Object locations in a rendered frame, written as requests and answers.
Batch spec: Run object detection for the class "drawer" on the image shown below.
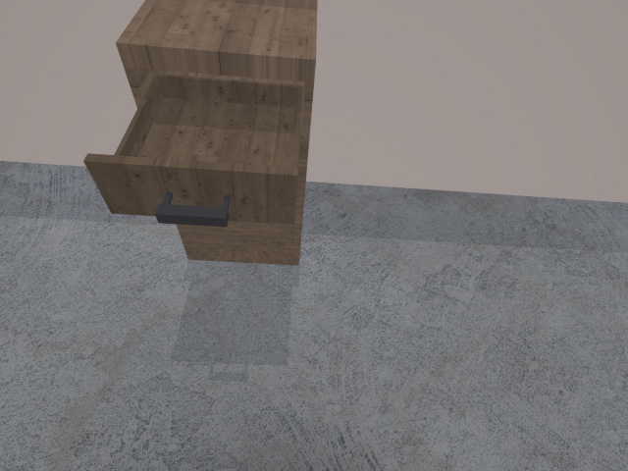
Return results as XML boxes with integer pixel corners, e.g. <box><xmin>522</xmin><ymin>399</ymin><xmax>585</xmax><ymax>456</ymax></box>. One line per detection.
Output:
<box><xmin>83</xmin><ymin>74</ymin><xmax>303</xmax><ymax>225</ymax></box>

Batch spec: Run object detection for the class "cabinet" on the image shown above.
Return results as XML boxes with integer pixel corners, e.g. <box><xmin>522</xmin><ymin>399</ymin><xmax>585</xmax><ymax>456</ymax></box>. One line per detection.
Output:
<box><xmin>116</xmin><ymin>0</ymin><xmax>318</xmax><ymax>266</ymax></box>

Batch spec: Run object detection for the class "handle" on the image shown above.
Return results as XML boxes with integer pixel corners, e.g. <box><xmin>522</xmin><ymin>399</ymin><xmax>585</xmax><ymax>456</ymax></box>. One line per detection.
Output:
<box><xmin>155</xmin><ymin>192</ymin><xmax>230</xmax><ymax>227</ymax></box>

